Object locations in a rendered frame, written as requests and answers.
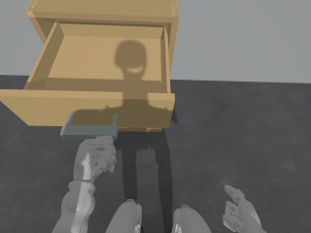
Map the left robot shin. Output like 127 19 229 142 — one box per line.
126 199 141 233

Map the handle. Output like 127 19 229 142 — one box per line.
60 113 118 141

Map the right robot hand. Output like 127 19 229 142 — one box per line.
223 184 262 233

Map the cabinet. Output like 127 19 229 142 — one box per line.
25 0 179 132

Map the left robot hand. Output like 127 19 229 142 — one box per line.
73 135 117 183

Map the robot left thigh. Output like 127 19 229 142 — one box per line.
105 202 142 233

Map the left robot forearm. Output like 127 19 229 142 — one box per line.
52 180 95 233

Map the drawer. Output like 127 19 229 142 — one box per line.
0 19 175 128

